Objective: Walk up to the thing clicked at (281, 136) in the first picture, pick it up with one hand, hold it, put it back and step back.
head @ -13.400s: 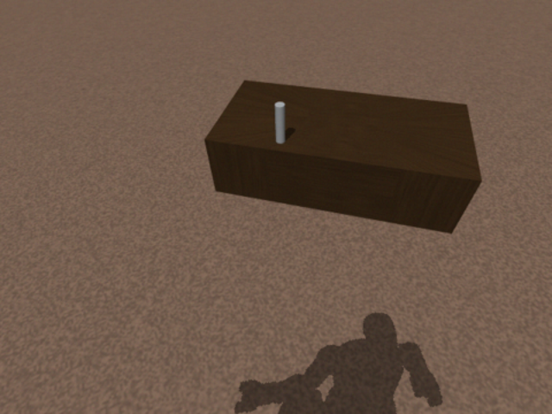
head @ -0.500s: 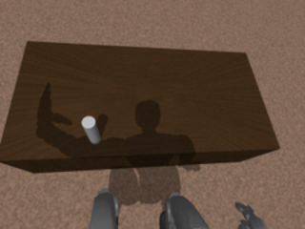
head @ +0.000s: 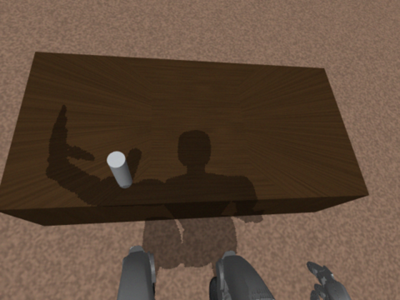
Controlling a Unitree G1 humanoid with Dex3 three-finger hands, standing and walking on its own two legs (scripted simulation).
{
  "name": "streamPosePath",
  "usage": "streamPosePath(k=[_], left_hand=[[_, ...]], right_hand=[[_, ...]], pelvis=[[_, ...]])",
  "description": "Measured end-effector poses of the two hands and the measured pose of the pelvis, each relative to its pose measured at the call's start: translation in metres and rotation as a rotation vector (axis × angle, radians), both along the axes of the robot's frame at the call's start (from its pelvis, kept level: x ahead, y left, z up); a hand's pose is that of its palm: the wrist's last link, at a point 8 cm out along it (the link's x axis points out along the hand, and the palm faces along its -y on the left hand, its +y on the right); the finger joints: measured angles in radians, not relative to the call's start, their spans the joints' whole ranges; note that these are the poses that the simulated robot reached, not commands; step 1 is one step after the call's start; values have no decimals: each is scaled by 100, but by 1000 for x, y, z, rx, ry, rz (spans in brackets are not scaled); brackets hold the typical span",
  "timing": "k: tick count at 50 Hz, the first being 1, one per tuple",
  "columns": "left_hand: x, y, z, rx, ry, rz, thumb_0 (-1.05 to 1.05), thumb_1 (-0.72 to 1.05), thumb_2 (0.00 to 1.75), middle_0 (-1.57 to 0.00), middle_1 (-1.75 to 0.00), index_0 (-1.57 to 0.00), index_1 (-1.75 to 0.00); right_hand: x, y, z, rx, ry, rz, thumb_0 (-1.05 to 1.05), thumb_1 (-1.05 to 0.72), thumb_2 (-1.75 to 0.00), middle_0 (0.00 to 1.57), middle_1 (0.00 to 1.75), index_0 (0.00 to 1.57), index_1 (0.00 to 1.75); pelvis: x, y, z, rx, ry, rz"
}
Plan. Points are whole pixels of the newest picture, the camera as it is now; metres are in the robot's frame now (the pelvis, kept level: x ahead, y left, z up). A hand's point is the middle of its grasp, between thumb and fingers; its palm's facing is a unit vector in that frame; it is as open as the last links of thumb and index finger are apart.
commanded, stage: go down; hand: left
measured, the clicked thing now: (121, 171) +0.44 +0.17 -0.24
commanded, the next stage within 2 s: approach in 0.58 s
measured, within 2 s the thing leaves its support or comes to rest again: neither
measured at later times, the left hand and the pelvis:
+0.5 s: hand out of the picture +0.40 +0.37 +0.06, palm faces +0.06 -1.00 +0.01, open 17.0 cm; pelvis +0.00 +0.00 -0.01, yaw +0 degrees
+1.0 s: hand out of the picture +0.41 +0.35 -0.02, palm faces +0.06 -1.00 +0.05, open 17.5 cm; pelvis -0.01 +0.00 -0.05, yaw -1 degrees
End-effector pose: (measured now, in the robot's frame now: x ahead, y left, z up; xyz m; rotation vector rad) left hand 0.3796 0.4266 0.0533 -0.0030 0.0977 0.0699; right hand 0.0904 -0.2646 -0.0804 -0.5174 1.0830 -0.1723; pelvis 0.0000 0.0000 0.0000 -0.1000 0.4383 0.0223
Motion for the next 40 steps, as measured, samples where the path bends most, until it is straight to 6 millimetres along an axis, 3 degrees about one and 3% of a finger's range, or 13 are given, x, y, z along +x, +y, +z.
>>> streamPosePath(k=[16,32,40], left_hand=[[-5,-1,-5,-5,-35,-5,-1,-44,2,-6,-4,-6,-4],[1,0,6,-11,-63,-7,-1,-41,2,-6,-4,-6,-4],[-1,1,-3,-21,-53,0,-1,-45,1,-6,-4,-6,-4]], right_hand=[[3,-2,-6,-1,0,12,1,-91,-89,21,30,21,30],[0,-4,-8,4,-5,3,1,-92,-89,21,30,21,30],[-1,-3,-11,4,2,11,1,-90,-89,21,30,21,30]], pelvis=[[-2,-2,-6,1,10,3],[-2,-4,-7,1,14,1],[-3,-4,-10,1,22,-1]])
